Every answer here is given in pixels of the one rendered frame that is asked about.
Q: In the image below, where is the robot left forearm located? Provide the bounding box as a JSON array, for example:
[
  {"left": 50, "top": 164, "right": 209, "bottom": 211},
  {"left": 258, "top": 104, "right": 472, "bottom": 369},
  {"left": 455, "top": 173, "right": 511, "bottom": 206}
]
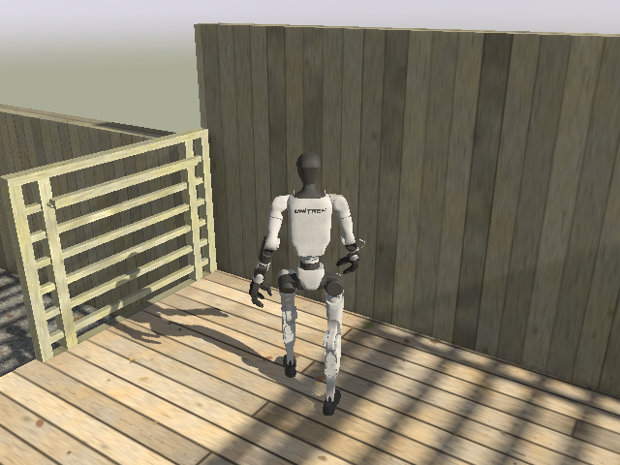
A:
[{"left": 252, "top": 236, "right": 274, "bottom": 284}]

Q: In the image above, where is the robot right upper arm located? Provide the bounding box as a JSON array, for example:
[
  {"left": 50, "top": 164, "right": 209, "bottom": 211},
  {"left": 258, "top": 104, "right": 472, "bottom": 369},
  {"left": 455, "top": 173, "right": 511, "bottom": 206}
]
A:
[{"left": 329, "top": 194, "right": 356, "bottom": 245}]

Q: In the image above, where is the robot left upper arm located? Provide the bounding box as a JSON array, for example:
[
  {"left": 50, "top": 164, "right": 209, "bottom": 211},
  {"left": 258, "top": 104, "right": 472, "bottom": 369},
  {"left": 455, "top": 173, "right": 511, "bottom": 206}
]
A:
[{"left": 264, "top": 195, "right": 290, "bottom": 251}]

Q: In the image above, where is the humanoid robot head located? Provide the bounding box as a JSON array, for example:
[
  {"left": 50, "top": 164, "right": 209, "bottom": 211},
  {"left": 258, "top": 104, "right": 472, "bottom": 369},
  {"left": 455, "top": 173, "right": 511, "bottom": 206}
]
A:
[{"left": 293, "top": 152, "right": 326, "bottom": 199}]

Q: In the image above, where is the robot right forearm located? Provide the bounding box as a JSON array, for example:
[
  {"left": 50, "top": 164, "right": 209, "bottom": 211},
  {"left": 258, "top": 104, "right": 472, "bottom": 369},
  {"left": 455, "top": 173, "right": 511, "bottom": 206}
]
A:
[{"left": 345, "top": 231, "right": 359, "bottom": 261}]

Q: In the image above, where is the right robot hand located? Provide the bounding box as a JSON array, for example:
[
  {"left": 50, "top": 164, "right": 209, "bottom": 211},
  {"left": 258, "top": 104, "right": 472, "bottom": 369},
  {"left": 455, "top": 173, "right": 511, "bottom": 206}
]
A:
[{"left": 336, "top": 255, "right": 359, "bottom": 274}]

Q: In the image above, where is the left robot hand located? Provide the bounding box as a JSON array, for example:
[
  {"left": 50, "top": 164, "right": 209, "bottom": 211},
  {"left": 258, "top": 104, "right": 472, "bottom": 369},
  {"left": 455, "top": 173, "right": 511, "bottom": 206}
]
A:
[{"left": 249, "top": 279, "right": 272, "bottom": 308}]

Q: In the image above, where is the robot left thigh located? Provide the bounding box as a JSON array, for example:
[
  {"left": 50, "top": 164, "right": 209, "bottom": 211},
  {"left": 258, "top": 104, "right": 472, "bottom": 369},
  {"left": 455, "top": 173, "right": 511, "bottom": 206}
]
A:
[{"left": 278, "top": 269, "right": 297, "bottom": 323}]

